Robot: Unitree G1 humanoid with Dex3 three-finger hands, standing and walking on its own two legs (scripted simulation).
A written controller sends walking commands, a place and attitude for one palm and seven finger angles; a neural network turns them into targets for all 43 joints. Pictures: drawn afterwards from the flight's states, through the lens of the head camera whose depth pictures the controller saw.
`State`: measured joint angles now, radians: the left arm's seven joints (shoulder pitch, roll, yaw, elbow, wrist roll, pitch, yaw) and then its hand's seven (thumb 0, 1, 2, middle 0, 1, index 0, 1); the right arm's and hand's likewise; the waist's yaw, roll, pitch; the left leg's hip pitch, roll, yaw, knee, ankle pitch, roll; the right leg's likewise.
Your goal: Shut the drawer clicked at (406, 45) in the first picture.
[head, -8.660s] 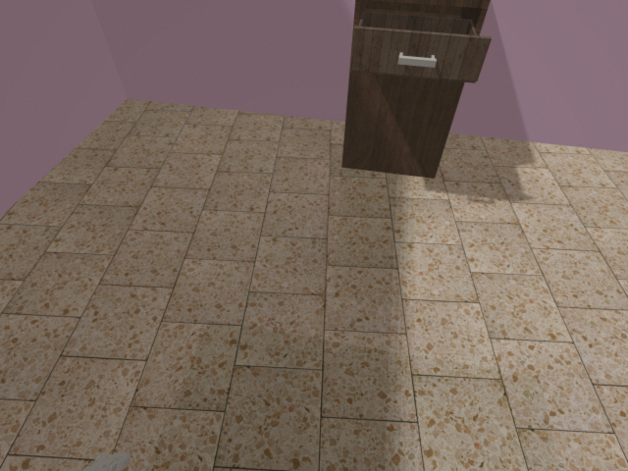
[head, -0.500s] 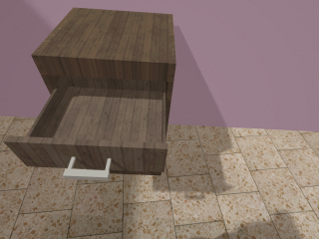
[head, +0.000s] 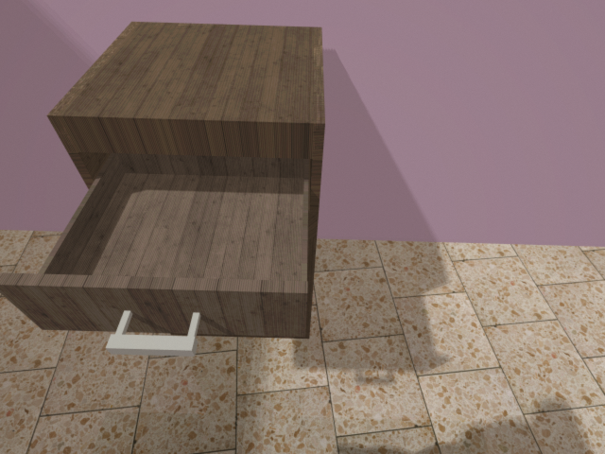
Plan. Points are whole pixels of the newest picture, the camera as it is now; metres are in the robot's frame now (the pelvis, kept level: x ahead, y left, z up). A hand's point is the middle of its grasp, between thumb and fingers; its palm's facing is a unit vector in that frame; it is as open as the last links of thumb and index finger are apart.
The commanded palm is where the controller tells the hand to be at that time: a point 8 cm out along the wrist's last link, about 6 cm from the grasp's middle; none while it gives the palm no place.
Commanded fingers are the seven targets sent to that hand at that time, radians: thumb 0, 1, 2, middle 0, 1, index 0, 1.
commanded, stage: come to a stop and stand still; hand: left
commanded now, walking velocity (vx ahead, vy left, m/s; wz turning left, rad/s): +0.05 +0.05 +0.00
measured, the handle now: (157, 331) +0.29 +0.23 -0.04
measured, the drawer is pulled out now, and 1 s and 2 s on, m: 0.30 0.30 0.29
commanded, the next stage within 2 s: look again from close up in 0.98 s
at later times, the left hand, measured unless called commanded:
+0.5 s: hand out of the picture -0.06 +0.17 -0.16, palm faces +0.03 -0.99 -0.16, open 7.4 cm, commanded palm none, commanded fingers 0.00 0.90 0.90 -0.20 -0.30 -0.20 -0.30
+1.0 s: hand out of the picture +0.00 +0.15 -0.17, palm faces +0.00 -0.99 -0.15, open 7.4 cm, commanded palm none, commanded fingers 0.00 0.90 0.90 -0.20 -0.30 -0.20 -0.30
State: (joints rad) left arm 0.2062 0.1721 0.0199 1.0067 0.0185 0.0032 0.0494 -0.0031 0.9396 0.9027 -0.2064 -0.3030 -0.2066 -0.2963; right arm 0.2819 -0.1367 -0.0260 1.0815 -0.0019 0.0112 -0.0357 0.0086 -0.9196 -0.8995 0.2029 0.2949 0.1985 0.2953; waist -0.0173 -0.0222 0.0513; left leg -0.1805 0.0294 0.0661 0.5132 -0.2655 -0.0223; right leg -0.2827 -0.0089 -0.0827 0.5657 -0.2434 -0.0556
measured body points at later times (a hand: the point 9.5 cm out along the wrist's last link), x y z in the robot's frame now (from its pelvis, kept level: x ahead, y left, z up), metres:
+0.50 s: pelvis +0.00 +0.02 +0.01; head +0.00 +0.02 +0.46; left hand -0.06 +0.22 -0.15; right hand -0.05 -0.17 -0.16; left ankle -0.01 +0.13 -0.73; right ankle +0.04 -0.08 -0.73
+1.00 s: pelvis +0.02 +0.01 +0.01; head +0.03 +0.00 +0.46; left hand +0.00 +0.21 -0.15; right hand -0.02 -0.18 -0.16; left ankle -0.01 +0.13 -0.73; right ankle +0.04 -0.08 -0.73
